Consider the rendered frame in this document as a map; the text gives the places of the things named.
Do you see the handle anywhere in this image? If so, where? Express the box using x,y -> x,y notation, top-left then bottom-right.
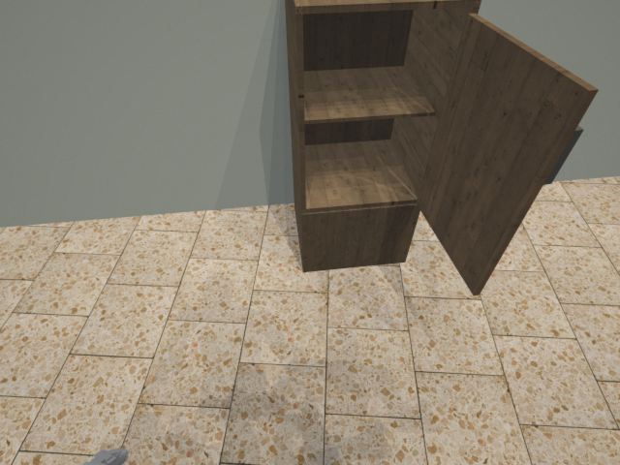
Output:
544,126 -> 583,185

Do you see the cupboard door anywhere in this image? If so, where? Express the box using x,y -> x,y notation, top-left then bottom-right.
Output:
416,13 -> 599,295

